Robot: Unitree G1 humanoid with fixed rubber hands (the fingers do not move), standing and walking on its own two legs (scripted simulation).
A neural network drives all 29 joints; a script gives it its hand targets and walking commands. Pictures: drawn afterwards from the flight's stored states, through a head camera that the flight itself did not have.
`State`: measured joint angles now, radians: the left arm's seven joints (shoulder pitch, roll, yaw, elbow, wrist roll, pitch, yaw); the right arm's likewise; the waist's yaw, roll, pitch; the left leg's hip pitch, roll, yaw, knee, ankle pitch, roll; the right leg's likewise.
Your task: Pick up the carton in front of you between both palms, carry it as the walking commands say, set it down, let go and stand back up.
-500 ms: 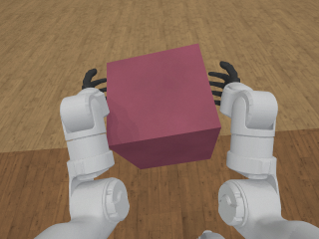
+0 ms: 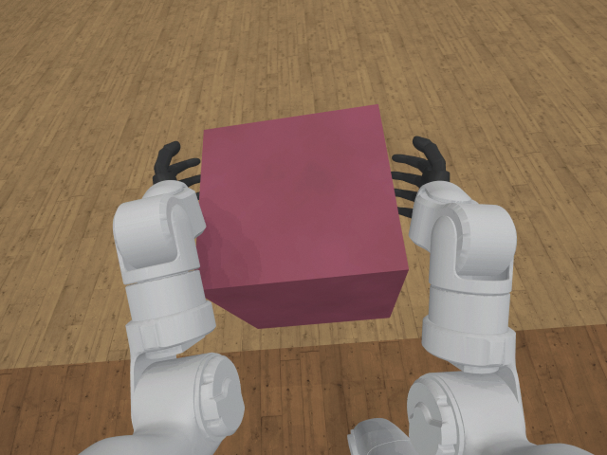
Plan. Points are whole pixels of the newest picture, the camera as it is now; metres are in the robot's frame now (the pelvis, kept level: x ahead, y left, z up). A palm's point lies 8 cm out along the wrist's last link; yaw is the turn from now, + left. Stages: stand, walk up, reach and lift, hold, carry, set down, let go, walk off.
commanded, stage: carry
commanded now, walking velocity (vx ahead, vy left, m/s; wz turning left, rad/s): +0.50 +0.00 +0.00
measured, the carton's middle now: (308, 235) +0.39 -0.05 +0.06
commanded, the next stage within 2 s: none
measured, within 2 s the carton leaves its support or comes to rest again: neither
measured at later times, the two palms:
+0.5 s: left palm out of the picture +0.71 +0.14 +0.27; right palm out of the picture +0.72 -0.14 +0.23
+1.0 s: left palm out of the picture +1.07 +0.10 +0.28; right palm out of the picture +1.06 -0.18 +0.26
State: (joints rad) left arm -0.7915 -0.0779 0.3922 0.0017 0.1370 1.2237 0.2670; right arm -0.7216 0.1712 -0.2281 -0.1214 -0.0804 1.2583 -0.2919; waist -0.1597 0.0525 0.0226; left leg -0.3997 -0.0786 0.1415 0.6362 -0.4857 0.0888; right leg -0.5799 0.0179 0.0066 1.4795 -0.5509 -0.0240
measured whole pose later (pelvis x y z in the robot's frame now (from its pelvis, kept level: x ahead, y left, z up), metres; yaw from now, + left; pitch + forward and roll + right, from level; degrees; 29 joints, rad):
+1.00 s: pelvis +0.69 -0.04 +0.08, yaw +0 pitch +4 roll +0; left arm -0.89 -0.11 0.40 0.12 0.19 1.22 0.26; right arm -0.85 0.17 -0.34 0.08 -0.15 1.31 -0.31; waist -0.01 0.02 -0.07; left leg -0.12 0.04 0.09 0.62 -0.50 -0.01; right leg -0.52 -0.02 -0.11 0.50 -0.04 -0.07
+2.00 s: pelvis +1.32 -0.05 +0.11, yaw +2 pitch +3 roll +0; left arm -0.25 -0.15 0.08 -0.29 0.12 1.22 0.24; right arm -0.22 0.14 -0.05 -0.32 -0.12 1.29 -0.24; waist 0.03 0.02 -0.11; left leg -0.58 0.10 0.10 0.77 -0.21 -0.02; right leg -0.14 -0.06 -0.21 0.29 -0.20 -0.01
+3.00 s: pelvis +1.97 -0.01 +0.11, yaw +1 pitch +4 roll +2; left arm -0.20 -0.14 0.07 -0.40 0.10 1.20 0.21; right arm -0.16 0.14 -0.01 -0.44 -0.10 1.26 -0.25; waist 0.01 0.03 -0.07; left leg -0.64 0.11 0.11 0.71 -0.11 -0.02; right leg -0.06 -0.05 -0.20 0.23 -0.25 -0.02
